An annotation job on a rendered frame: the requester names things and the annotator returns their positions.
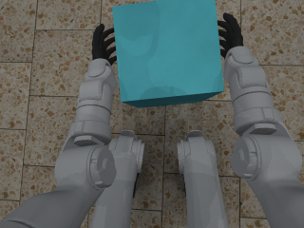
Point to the robot left upper arm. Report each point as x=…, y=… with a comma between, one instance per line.
x=81, y=175

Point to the left robot hand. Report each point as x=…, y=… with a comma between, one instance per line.
x=99, y=45

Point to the carton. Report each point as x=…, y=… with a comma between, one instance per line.
x=168, y=52

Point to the robot left thigh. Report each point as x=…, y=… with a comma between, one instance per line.
x=113, y=207

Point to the robot left forearm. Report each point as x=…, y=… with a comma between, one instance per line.
x=94, y=106

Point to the robot right forearm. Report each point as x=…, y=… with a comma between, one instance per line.
x=251, y=96

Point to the left robot shin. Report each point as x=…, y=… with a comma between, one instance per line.
x=114, y=141

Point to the right robot hand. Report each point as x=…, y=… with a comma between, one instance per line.
x=232, y=35

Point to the robot right upper arm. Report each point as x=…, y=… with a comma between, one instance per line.
x=271, y=165

